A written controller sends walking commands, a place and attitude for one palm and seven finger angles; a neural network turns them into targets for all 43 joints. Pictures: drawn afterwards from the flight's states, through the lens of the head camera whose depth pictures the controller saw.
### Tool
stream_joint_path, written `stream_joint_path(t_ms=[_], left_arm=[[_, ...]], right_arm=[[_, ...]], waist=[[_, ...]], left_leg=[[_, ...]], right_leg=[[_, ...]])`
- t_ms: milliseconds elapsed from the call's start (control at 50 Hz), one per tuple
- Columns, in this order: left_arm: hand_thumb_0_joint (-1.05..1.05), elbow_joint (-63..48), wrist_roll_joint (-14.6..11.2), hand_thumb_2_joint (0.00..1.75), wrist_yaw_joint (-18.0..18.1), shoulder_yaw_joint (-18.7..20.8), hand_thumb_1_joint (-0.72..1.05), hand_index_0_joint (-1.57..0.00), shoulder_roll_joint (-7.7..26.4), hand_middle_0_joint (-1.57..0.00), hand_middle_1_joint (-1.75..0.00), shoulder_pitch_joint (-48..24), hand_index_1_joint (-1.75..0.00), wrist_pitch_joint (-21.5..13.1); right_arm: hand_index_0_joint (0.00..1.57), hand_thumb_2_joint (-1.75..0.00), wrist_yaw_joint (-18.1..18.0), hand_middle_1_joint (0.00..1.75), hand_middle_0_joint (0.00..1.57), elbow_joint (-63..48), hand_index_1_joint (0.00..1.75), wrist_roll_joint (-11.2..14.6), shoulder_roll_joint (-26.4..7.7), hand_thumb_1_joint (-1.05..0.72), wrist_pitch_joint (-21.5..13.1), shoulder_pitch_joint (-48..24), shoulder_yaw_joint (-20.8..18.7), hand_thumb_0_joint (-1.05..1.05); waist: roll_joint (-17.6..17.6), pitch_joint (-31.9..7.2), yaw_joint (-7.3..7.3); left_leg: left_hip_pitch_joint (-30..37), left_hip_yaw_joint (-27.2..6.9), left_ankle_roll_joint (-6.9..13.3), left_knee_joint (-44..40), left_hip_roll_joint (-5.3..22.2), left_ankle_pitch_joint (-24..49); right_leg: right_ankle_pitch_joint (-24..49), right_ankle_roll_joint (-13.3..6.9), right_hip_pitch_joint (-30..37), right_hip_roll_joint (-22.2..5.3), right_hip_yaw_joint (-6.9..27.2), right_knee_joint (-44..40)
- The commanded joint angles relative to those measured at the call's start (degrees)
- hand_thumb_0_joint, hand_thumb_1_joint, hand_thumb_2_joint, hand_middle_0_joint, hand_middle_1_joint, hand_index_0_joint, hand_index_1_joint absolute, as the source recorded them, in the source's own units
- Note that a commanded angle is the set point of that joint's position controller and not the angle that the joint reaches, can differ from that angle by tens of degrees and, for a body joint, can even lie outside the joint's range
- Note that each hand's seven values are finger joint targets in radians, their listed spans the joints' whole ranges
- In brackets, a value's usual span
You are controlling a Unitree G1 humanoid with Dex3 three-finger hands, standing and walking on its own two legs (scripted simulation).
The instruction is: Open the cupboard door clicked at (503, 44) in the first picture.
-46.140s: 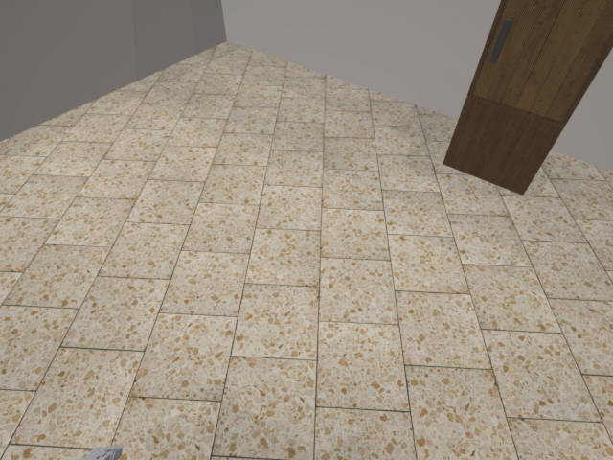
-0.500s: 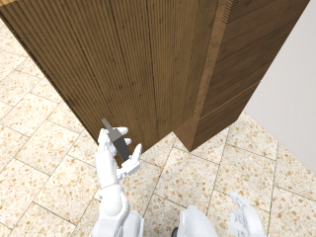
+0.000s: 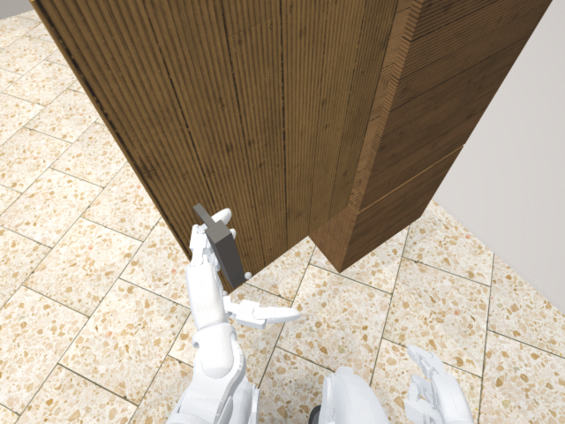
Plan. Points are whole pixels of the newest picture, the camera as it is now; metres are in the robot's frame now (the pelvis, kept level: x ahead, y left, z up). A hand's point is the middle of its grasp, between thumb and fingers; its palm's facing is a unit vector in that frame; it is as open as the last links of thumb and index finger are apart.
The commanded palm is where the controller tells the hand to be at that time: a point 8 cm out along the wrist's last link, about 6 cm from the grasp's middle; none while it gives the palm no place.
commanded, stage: open thumb and fingers to let go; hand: left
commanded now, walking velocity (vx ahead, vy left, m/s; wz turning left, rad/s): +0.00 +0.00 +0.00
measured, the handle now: (219, 247) +0.36 +0.11 +0.02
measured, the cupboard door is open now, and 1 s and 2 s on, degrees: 94 97 97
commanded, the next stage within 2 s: slide the hand sideways off the handle in 0.04 s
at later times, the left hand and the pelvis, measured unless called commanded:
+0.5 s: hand (238, 300) +0.28 +0.07 +0.02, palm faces -0.18 -0.98 +0.02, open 16.3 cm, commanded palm +0.25 +0.13 +0.02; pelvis +0.00 +0.03 -0.01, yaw -1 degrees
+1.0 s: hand (201, 334) +0.24 +0.11 +0.02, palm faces -0.14 -0.99 -0.02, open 16.3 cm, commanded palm +0.21 +0.18 +0.02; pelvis +0.01 +0.03 -0.02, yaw -1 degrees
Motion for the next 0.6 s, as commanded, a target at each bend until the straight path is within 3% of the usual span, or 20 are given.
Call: stream_joint_path(t_ms=[0,120,140,160,180,220,260,300,340,380,420,440,460,480,580], left_arm=[[0.00,-10.7,1.3,0.30,1.7,-0.6,-0.50,-0.15,-1.8,-0.15,-0.30,-13.5,-0.30,-3.0],[0.00,-10.5,1.8,0.30,2.2,-2.9,-0.50,-0.15,-4.2,-0.15,-0.30,-14.2,-0.30,-2.9],[0.00,-11.3,8.7,0.30,-8.8,-13.0,-0.50,-0.15,2.1,-0.15,-0.30,-14.3,-0.30,-4.3],[0.00,-16.2,6.9,0.30,-14.6,-8.2,-0.50,-0.15,6.3,-0.15,-0.30,-18.0,-0.30,-6.1],[0.00,-17.0,5.8,0.30,-19.3,-8.6,-0.50,-0.15,7.0,-0.15,-0.30,-15.9,-0.30,-6.4],[0.00,-17.4,1.2,0.30,-28.4,-11.3,-0.50,-0.15,5.4,-0.15,-0.30,-14.0,-0.30,-5.5],[0.00,-17.8,-6.3,0.30,-34.2,-11.1,-0.50,-0.15,3.2,-0.15,-0.30,-13.1,-0.30,-2.7],[0.00,-18.3,-10.7,0.30,-35.2,-8.7,-0.50,-0.15,2.5,-0.15,-0.30,-10.9,-0.30,0.1],[0.00,-20.6,-11.5,0.30,-33.4,-6.1,-0.50,-0.15,3.5,-0.15,-0.30,-8.6,-0.30,1.4],[0.00,-22.6,-10.4,0.30,-31.1,-4.0,-0.50,-0.15,5.5,-0.15,-0.30,-4.0,-0.30,1.6],[0.00,-24.2,-8.4,0.30,-29.6,-4.8,-0.50,-0.15,5.1,-0.15,-0.30,0.3,-0.30,1.2],[0.00,-24.4,-7.6,0.30,-29.0,-3.9,-0.50,-0.15,6.6,-0.15,-0.30,2.3,-0.30,1.1],[0.00,-25.8,-7.2,0.30,-28.6,-3.8,-0.50,-0.15,6.9,-0.15,-0.30,2.2,-0.30,0.8],[0.00,-26.3,-6.7,0.30,-28.3,-2.3,-0.50,-0.15,8.5,-0.15,-0.30,4.0,-0.30,0.4],[0.00,-28.8,-5.8,0.30,-28.2,-1.6,-0.50,-0.15,9.8,-0.15,-0.30,7.7,-0.30,0.7]], right_arm=[[0.20,-0.90,-0.4,0.30,0.20,-7.3,0.30,0.2,-5.4,-0.90,-2.1,-1.6,-1.6,0.00],[0.20,-0.90,-0.2,0.30,0.20,-7.1,0.30,0.1,-5.5,-0.90,-2.1,-1.8,-1.6,0.00],[0.20,-0.90,0.1,0.30,0.20,-6.9,0.30,-0.1,-7.5,-0.90,-2.0,0.6,-1.3,0.00],[0.20,-0.90,-0.1,0.30,0.20,-8.0,0.30,0.5,-7.4,-0.90,-1.7,1.4,-2.0,0.00],[0.20,-0.90,-0.3,0.30,0.20,-8.7,0.30,0.9,-7.5,-0.90,-1.5,1.0,-2.1,0.00],[0.20,-0.90,-0.4,0.30,0.20,-10.6,0.30,2.6,-7.6,-0.90,-1.8,1.0,-1.7,0.00],[0.20,-0.90,-0.7,0.30,0.20,-12.2,0.30,4.4,-7.8,-0.90,-2.1,0.7,-1.2,0.00],[0.20,-0.90,-1.0,0.30,0.20,-13.2,0.30,5.4,-8.4,-0.90,-2.1,0.6,-1.1,0.00],[0.20,-0.90,-1.0,0.30,0.20,-14.6,0.30,5.5,-8.8,-0.90,-2.3,0.2,-1.2,0.00],[0.20,-0.90,-0.4,0.30,0.20,-15.2,0.30,4.9,-8.6,-0.90,-2.1,0.8,-1.6,0.00],[0.20,-0.90,0.2,0.30,0.20,-16.2,0.30,4.6,-8.3,-0.90,-1.8,0.9,-1.6,0.00],[0.20,-0.90,0.4,0.30,0.20,-16.7,0.30,4.5,-8.3,-0.90,-1.6,0.7,-1.6,0.00],[0.20,-0.90,0.6,0.30,0.20,-16.9,0.30,4.3,-8.2,-0.90,-1.5,0.6,-1.6,0.00],[0.20,-0.90,0.6,0.30,0.20,-17.0,0.30,4.2,-8.2,-0.90,-1.2,0.7,-1.7,0.00],[0.20,-0.90,0.4,0.30,0.20,-18.2,0.30,4.3,-8.1,-0.90,-0.1,0.2,-1.4,0.00]], waist=[[-5.7,-17.1,-1.70],[-5.2,-16.9,-2.04],[-5.1,-15.3,-5.98],[-3.1,-21.2,-4.04],[-1.9,-22.2,-3.22],[-3.2,-19.5,-4.16],[-2.8,-16.3,-4.24],[-3.7,-14.6,-3.70],[-3.0,-15.6,-1.97],[-4.1,-18.2,-0.89],[-4.9,-17.5,-0.61],[-3.7,-17.1,0.28],[-4.6,-16.9,-0.14],[-5.0,-17.1,0.44],[-3.3,-14.1,0.22]], left_leg=[[1.4,-0.4,1.3,-8.7,-1.4,7.7],[3.9,-1.1,1.2,-9.5,-1.1,8.6],[3.4,-0.7,2.0,-7.3,-0.9,9.1],[4.1,-0.9,2.2,-6.9,-1.2,10.5],[5.0,-0.9,2.1,-6.9,-1.3,10.8],[4.8,-1.5,2.4,-7.2,-1.4,9.3],[5.3,-2.4,2.4,-8.6,-1.3,8.1],[6.2,-3.1,2.3,-9.8,-1.1,6.9],[6.7,-3.8,2.1,-10.5,-1.2,8.8],[6.8,-3.3,1.8,-9.7,-1.2,11.4],[6.3,-3.2,1.6,-9.5,-1.1,12.2],[5.3,-3.0,1.5,-9.4,-1.3,12.8],[5.0,-2.9,1.5,-9.1,-1.2,12.2],[4.4,-2.5,1.5,-8.8,-1.2,11.3],[3.5,-2.6,1.4,-8.8,-1.1,8.3]], right_leg=[[5.6,3.3,20.1,-0.4,7.9,-13.3],[6.2,3.0,17.4,0.2,5.5,-12.2],[10.5,2.7,16.3,-0.4,6.4,-10.6],[13.0,2.3,19.1,-0.9,6.9,-9.2],[14.1,2.2,19.8,-0.9,7.2,-8.8],[12.3,2.2,19.4,-0.8,7.4,-9.7],[8.6,2.2,17.9,-0.4,6.7,-11.0],[4.8,2.4,15.6,0.0,5.5,-11.4],[5.1,2.1,14.9,0.1,4.2,-9.7],[7.5,2.2,15.7,0.1,4.2,-8.5],[8.4,2.2,15.4,0.1,4.1,-7.7],[8.6,1.8,15.8,0.1,4.3,-7.4],[8.4,2.0,15.5,0.1,4.4,-7.2],[7.7,2.0,16.0,0.2,4.9,-7.4],[4.5,2.0,13.6,0.5,5.0,-7.4]])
